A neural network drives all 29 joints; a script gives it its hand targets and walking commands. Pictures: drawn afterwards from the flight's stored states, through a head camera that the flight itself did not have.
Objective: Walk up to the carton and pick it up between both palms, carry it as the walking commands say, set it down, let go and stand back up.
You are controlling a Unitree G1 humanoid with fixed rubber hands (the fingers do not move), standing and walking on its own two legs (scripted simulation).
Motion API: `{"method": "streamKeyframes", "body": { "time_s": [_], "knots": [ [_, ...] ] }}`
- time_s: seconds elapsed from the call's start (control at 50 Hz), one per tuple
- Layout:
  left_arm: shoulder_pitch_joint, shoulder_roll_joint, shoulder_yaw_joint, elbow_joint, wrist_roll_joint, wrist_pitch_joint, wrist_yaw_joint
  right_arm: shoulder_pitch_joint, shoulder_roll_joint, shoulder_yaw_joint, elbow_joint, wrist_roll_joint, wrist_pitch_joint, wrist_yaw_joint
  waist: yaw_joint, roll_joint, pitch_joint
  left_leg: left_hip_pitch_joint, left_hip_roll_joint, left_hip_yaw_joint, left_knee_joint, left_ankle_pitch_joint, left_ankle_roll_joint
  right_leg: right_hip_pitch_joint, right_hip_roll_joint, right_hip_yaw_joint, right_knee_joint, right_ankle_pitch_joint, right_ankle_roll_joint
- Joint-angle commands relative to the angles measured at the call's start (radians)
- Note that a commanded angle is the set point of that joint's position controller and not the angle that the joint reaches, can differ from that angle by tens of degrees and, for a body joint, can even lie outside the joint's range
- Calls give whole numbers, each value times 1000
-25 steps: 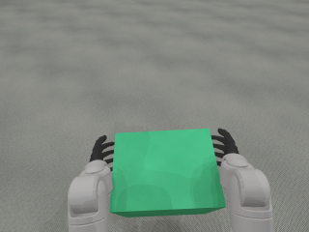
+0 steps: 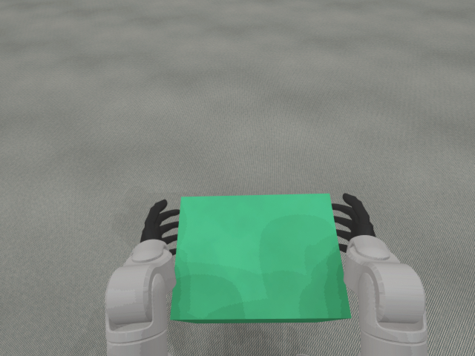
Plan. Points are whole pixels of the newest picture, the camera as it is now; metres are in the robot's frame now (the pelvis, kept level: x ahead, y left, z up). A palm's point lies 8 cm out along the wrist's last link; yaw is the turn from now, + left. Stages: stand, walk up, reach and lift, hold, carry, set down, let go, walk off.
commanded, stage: carry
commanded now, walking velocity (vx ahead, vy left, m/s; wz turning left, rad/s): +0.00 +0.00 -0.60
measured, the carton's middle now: (255, 265) +0.27 +0.00 +0.01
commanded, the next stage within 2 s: none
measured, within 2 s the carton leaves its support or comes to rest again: neither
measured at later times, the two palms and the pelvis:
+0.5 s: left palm (180, 243) +0.26 +0.10 +0.12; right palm (423, 302) +0.16 -0.18 +0.14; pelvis -0.04 +0.04 +0.02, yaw -21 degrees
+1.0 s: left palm (214, 278) +0.21 +0.06 +0.10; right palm out of the picture +0.05 -0.20 +0.12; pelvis -0.08 +0.07 +0.01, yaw -37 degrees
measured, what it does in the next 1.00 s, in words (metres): walks backwards, turning right: left foot, then right foot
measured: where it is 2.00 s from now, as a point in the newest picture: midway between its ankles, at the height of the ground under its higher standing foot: outside the picture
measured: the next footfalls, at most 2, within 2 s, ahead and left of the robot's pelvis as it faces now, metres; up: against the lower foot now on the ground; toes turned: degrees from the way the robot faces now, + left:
left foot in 0.20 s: +0.02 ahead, +0.13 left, +0.00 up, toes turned +1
right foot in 0.58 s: -0.05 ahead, -0.11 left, +0.00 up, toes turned -33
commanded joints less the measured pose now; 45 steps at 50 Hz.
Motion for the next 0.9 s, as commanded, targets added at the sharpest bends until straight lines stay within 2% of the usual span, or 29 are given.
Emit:
{"method": "streamKeyframes", "body": {
  "time_s": [0.0, 0.04, 0.1, 0.14, 0.16, 0.18, 0.2, 0.22, 0.24, 0.26, 0.28, 0.32, 0.34, 0.42, 0.46, 0.48, 0.5, 0.52, 0.54, 0.56, 0.58, 0.6, 0.62, 0.64, 0.7, 0.78, 0.82, 0.86, 0.88],
  "knots": [
    [-381, -998, -591, -153, -391, -34, -308, -430, 1035, 648, -112, 424, -27, 270, 3, -186, -366, -119, -48, -133, 109, -10, -11, 343, -241, 392, -273, 337, -100],
    [-403, -1005, -589, -182, -381, -45, -304, -449, 1063, 657, -124, 442, -32, 273, 6, -177, -368, -66, -69, -118, 35, 39, -11, 315, -216, 349, -282, 280, -89],
    [-373, -984, -590, -189, -360, -46, -295, -438, 1047, 654, -125, 449, -31, 274, 17, -199, -377, 9, -114, -103, -115, 47, -3, 296, -226, 398, -316, 278, -101],
    [-350, -963, -592, -186, -355, -41, -289, -410, 1033, 638, -104, 442, -25, 271, 18, -197, -400, 132, -128, -96, -279, 94, 8, 255, -201, 382, -310, 272, -69],
    [-347, -952, -601, -191, -358, -39, -287, -387, 1031, 632, -92, 437, -23, 271, 6, -194, -416, 251, -111, -78, -417, 162, 16, 196, -168, 329, -284, 239, -20],
    [-360, -941, -610, -204, -363, -37, -285, -357, 1025, 612, -64, 427, -21, 269, -10, -145, -425, 423, -42, -100, -538, 207, 32, 72, -117, 247, -240, 181, 57],
    [-374, -942, -625, -210, -365, -30, -286, -343, 999, 592, -55, 407, -24, 267, -25, 73, -363, 482, 174, -304, -648, 99, 105, -116, 2, 104, -107, 15, 147],
    [-429, -946, -652, -235, -379, -21, -291, -345, 999, 576, -51, 396, -31, 266, -18, 343, -294, 386, 410, -481, -633, 340, 211, -210, 27, 19, 199, -269, 117],
    [-457, -950, -672, -244, -395, -16, -294, -329, 996, 562, -63, 380, -33, 265, -10, 263, -260, 346, 409, -416, -598, 562, 229, -199, -22, 37, 368, -292, 104],
    [-464, -957, -667, -215, -404, -15, -301, -362, 996, 562, -77, 375, -32, 265, -2, 130, -243, 313, 340, -312, -582, 672, 200, -151, -40, 58, 438, -255, 94],
    [-480, -979, -674, -212, -422, -17, -307, -381, 999, 556, -89, 374, -36, 266, -2, 100, -226, 321, 277, -206, -569, 697, 172, -157, -52, 53, 442, -214, 93],
    [-450, -984, -669, -183, -417, -12, -306, -376, 984, 546, -92, 370, -38, 263, -2, 149, -231, 365, 218, -99, -523, 764, 141, -149, -31, 5, 381, -178, 105],
    [-459, -986, -676, -189, -420, -12, -303, -390, 971, 538, -110, 373, -39, 263, -3, 179, -230, 378, 212, -78, -508, 792, 141, -138, -18, -15, 349, -187, 112],
    [-420, -934, -652, -173, -402, 2, -283, -352, 925, 518, -87, 372, -23, 261, -14, 228, -262, 431, 234, -38, -442, 870, 144, -83, 14, -80, 178, -195, 111],
    [-399, -917, -641, -156, -394, 12, -277, -320, 912, 514, -59, 361, -13, 257, -20, 243, -289, 453, 257, -31, -406, 892, 140, -43, 20, -94, 77, -191, 95],
    [-386, -916, -637, -150, -390, 14, -276, -316, 908, 517, -60, 358, -13, 256, -20, 257, -295, 458, 263, -22, -387, 885, 133, -21, 25, -103, 13, -178, 86],
    [-381, -917, -633, -141, -387, 16, -275, -321, 908, 523, -56, 356, -10, 257, -14, 240, -298, 456, 263, -1, -352, 876, 117, 14, 33, -119, -68, -130, 78],
    [-366, -923, -626, -125, -383, 16, -275, -324, 905, 524, -48, 357, -11, 256, -5, 226, -313, 446, 254, 22, -306, 845, 83, 73, 36, -120, -203, -34, 73],
    [-358, -927, -621, -118, -379, 13, -277, -316, 907, 532, -40, 360, -13, 255, 3, 178, -330, 381, 237, 42, -239, 824, 35, 188, 15, -73, -304, 66, 61],
    [-344, -925, -613, -106, -370, 10, -279, -315, 901, 541, -35, 364, -16, 257, 11, 106, -341, 213, 203, 45, -143, 678, -14, 346, -70, 40, -304, 196, 36],
    [-318, -914, -604, -96, -360, 0, -276, -315, 894, 549, -37, 362, -15, 257, 16, -153, -350, -87, 95, 54, 23, 98, -54, 528, -265, 305, -241, 647, -53],
    [-328, -936, -593, -98, -359, -19, -276, -419, 924, 621, -125, 400, -18, 268, 8, -342, -331, -200, 9, -25, 115, -190, -61, 481, -356, 476, -206, 920, -153],
    [-329, -965, -580, -112, -362, -28, -280, -448, 961, 643, -134, 420, -20, 274, 9, -261, -329, -186, 21, -89, 165, -183, -53, 457, -329, 403, -206, 851, -158],
    [-355, -988, -583, -134, -370, -38, -285, -473, 995, 664, -135, 436, -27, 278, 2, -202, -331, -169, 13, -108, 173, -121, -42, 430, -302, 333, -210, 714, -139],
    [-384, -1010, -579, -195, -358, -68, -286, -495, 1069, 697, -168, 482, -47, 288, 3, -195, -345, -120, -9, -110, 123, 21, -32, 359, -246, 271, -228, 488, -113],
    [-359, -989, -594, -222, -345, -66, -282, -451, 1058, 676, -155, 475, -50, 283, 13, -189, -388, -42, -67, -95, -15, 60, -20, 333, -248, 325, -244, 461, -125],
    [-340, -974, -608, -214, -344, -57, -282, -416, 1040, 661, -134, 458, -43, 280, 15, -207, -401, 33, -90, -88, -117, 88, -10, 300, -235, 337, -250, 418, -112],
    [-342, -953, -623, -209, -351, -45, -283, -382, 1020, 633, -103, 437, -33, 278, 7, -201, -400, 167, -99, -68, -303, 170, -1, 221, -194, 310, -222, 355, -69],
    [-361, -950, -632, -211, -360, -40, -283, -370, 1016, 616, -85, 426, -29, 277, -7, -160, -403, 302, -69, -68, -448, 251, 11, 130, -164, 278, -181, 283, -27]
  ]
}}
